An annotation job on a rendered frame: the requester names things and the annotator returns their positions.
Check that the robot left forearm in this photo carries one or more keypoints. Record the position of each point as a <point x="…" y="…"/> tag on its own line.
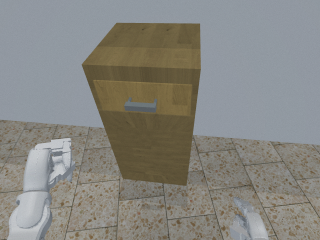
<point x="32" y="218"/>

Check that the right robot hand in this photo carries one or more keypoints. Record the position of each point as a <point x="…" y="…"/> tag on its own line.
<point x="252" y="225"/>

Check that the cabinet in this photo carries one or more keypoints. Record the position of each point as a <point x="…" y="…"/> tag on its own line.
<point x="150" y="147"/>

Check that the drawer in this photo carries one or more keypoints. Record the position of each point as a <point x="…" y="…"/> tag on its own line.
<point x="172" y="98"/>

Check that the handle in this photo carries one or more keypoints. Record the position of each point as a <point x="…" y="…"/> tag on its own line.
<point x="140" y="106"/>

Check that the left robot hand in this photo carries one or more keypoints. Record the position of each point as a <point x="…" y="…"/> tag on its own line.
<point x="40" y="163"/>

